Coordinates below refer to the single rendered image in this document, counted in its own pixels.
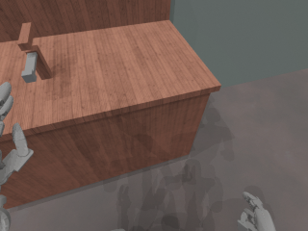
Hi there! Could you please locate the counter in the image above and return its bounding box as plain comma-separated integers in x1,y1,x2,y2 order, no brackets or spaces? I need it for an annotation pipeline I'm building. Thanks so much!
0,0,221,210

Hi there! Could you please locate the tap lever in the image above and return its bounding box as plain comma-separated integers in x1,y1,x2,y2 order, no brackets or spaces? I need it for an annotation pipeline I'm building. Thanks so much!
21,52,38,84

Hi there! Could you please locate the left robot hand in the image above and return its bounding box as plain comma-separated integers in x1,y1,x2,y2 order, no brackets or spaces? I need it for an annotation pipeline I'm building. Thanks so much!
0,82,34,192

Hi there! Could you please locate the right robot hand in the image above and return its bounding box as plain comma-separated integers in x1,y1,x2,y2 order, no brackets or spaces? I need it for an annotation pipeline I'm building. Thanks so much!
237,192,276,231

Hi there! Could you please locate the robot left forearm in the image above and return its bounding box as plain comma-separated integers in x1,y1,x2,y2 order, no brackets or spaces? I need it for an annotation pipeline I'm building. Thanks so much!
0,194,12,231

